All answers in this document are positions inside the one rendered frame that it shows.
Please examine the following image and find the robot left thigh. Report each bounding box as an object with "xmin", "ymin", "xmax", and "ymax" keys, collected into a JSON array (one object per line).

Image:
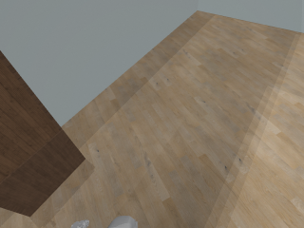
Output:
[{"xmin": 107, "ymin": 216, "xmax": 138, "ymax": 228}]

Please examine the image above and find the cupboard door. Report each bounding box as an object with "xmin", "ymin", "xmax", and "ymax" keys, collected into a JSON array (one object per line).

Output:
[{"xmin": 0, "ymin": 60, "xmax": 59, "ymax": 181}]

